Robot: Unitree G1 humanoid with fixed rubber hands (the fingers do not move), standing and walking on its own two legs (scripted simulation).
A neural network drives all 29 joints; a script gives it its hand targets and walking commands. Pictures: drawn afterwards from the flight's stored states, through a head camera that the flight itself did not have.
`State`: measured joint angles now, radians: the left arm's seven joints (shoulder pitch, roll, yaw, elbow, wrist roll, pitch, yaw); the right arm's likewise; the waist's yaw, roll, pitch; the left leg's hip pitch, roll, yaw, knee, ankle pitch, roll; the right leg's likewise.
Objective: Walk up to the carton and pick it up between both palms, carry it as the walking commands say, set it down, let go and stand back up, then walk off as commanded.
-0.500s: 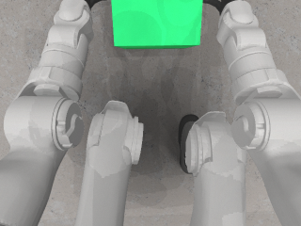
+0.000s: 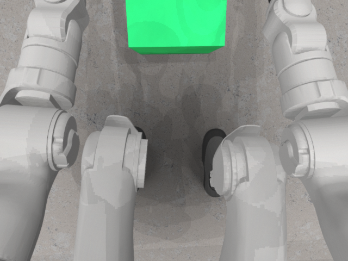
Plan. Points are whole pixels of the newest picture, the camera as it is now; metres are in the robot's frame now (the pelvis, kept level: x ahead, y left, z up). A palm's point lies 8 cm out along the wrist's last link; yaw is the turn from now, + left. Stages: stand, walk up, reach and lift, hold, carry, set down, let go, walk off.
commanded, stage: set down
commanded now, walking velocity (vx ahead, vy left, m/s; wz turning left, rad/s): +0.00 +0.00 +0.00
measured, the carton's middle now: out of the picture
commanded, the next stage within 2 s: let go in 1.22 s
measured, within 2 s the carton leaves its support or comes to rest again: neither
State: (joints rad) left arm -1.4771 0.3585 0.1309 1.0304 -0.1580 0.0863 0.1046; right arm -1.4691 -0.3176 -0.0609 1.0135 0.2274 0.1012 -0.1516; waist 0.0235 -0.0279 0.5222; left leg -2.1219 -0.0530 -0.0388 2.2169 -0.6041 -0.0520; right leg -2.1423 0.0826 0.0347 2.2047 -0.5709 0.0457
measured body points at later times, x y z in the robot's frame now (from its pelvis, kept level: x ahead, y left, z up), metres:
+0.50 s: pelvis +0.02 +0.00 +0.11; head +0.37 +0.01 +0.38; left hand +0.57 +0.20 -0.02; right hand +0.58 -0.14 -0.03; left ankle +0.12 +0.13 -0.34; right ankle +0.12 -0.12 -0.34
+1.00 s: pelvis +0.04 +0.00 +0.24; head +0.35 +0.00 +0.56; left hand +0.56 +0.20 +0.13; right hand +0.57 -0.15 +0.13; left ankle +0.12 +0.13 -0.34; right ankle +0.12 -0.12 -0.34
